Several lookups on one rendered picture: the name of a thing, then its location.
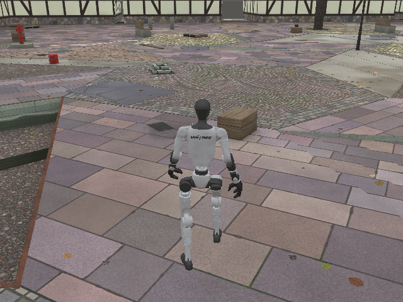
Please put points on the right robot upper arm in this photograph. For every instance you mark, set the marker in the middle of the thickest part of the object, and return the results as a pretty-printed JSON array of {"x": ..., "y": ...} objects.
[{"x": 224, "y": 143}]

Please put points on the left robot hand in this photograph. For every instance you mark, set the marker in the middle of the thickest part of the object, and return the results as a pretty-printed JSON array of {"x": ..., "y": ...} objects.
[{"x": 176, "y": 170}]

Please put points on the left robot forearm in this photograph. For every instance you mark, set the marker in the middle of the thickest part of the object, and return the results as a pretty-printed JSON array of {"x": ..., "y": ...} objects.
[{"x": 172, "y": 162}]

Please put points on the robot right thigh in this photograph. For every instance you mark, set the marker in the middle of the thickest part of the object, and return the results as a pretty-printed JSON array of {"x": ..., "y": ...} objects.
[{"x": 216, "y": 187}]

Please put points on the right robot hand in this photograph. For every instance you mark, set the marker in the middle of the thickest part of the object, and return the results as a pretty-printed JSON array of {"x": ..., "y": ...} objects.
[{"x": 238, "y": 190}]

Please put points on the left robot upper arm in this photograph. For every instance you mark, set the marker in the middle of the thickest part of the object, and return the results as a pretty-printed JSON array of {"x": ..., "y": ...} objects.
[{"x": 179, "y": 140}]

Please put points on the right robot foot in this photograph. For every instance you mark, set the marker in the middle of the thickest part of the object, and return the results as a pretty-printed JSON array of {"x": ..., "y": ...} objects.
[{"x": 216, "y": 238}]

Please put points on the right robot forearm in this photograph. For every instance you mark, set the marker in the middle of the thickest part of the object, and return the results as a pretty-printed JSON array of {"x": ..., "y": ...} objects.
[{"x": 233, "y": 171}]

